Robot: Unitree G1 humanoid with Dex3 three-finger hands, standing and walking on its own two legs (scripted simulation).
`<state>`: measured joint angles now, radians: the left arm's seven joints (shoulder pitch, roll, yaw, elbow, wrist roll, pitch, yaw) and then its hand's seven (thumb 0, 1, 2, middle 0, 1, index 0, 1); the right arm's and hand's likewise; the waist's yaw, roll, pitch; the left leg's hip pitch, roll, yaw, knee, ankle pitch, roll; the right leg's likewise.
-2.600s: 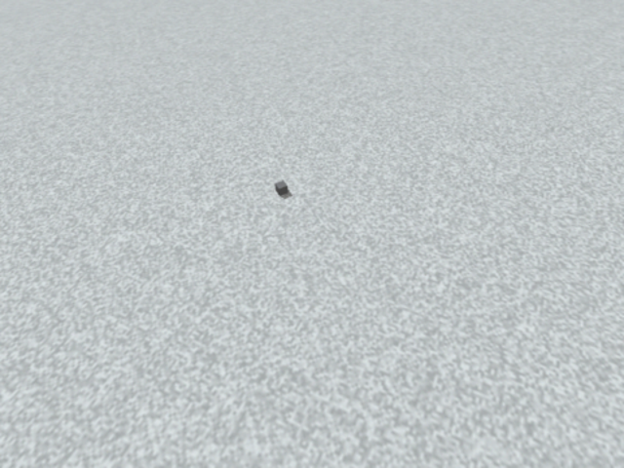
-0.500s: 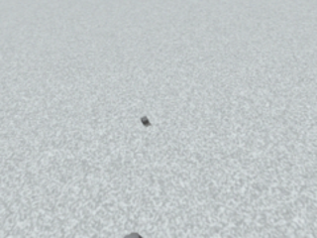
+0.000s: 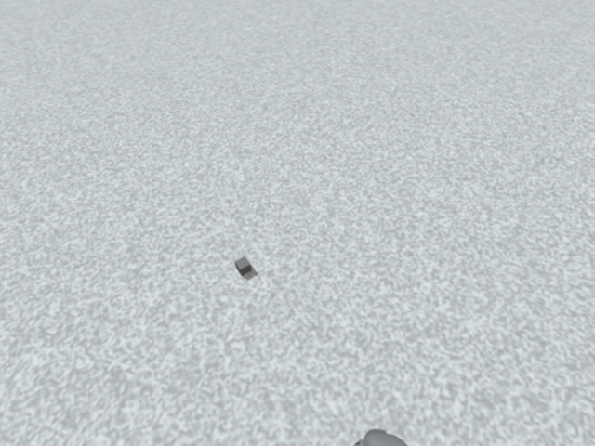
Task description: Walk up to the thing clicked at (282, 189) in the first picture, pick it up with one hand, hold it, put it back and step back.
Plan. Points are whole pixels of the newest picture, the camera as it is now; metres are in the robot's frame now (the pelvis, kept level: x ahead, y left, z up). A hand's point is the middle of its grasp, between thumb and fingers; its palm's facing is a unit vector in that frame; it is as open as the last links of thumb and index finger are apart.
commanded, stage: walk up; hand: left
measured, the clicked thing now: (243, 266) +0.89 +0.22 -0.74
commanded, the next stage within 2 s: none
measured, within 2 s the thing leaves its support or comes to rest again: neither
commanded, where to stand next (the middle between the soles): +0.53 -0.03 m, yaw +2 degrees
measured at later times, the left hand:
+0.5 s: hand (134, 420) +0.22 +0.27 -0.15, palm faces +0.00 -0.93 -0.36, open 7.4 cm
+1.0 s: hand (179, 284) +0.44 +0.23 -0.12, palm faces +0.01 -0.91 -0.42, open 7.4 cm
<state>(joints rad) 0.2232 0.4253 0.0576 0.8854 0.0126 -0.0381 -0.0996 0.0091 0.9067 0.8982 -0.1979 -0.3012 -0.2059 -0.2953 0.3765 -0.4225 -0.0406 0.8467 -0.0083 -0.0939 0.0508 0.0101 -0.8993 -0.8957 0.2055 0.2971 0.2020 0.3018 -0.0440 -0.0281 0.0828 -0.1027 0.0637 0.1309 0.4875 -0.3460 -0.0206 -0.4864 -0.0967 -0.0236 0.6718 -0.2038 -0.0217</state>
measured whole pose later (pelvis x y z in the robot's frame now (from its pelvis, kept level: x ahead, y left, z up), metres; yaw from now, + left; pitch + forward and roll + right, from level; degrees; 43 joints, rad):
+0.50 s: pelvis +0.20 -0.01 -0.01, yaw +2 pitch -2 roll +0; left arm 0.36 0.43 0.05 0.85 0.01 -0.06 -0.06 0.01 0.90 0.90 -0.20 -0.30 -0.21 -0.30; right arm 0.28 -0.43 -0.06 0.87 -0.02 -0.08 0.07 0.01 -0.90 -0.90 0.20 0.30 0.20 0.30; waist 0.03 -0.02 0.07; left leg -0.39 0.04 0.07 0.59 -0.16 0.02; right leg -0.17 -0.06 -0.09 0.67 -0.44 -0.02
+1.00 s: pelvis +0.37 -0.05 -0.01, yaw +1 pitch -3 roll +1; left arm 0.27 0.39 0.05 0.86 0.00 -0.09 -0.05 0.01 0.91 0.90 -0.20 -0.30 -0.21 -0.30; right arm 0.32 -0.45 -0.04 0.88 0.00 -0.03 0.04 0.01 -0.90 -0.90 0.20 0.30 0.20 0.30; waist 0.00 0.06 0.08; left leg -0.37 0.03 -0.01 1.04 -0.46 0.04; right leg -0.33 -0.06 -0.06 0.61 -0.24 -0.01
